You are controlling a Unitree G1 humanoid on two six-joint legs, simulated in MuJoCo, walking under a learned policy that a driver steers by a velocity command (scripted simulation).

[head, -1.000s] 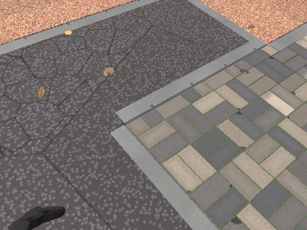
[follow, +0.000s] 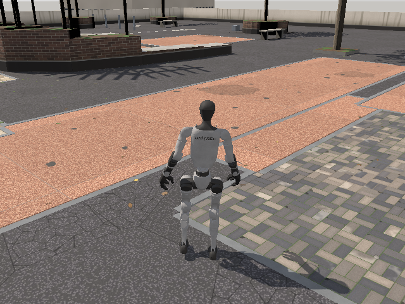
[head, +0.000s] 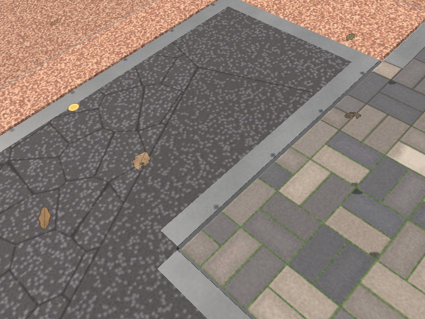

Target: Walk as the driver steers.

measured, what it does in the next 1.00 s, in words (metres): steps on the spot: left foot, then right foot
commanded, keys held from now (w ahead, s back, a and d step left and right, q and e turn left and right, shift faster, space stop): e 0.18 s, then no key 0.52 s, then w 0.30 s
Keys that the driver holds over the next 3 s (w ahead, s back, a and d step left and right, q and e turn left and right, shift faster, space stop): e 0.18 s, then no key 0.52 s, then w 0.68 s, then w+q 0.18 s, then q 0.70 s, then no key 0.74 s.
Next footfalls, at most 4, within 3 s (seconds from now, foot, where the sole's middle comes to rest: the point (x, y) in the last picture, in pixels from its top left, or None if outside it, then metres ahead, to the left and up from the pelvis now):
0.40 left None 0.13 0.11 -0.77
0.66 right None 0.03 -0.12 -0.77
1.42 right None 0.43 -0.19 -0.77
1.92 left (246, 258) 0.66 0.00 -0.77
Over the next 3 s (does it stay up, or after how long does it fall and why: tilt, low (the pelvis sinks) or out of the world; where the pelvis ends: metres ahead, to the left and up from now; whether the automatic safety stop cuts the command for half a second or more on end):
stays up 0.58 -0.11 0.00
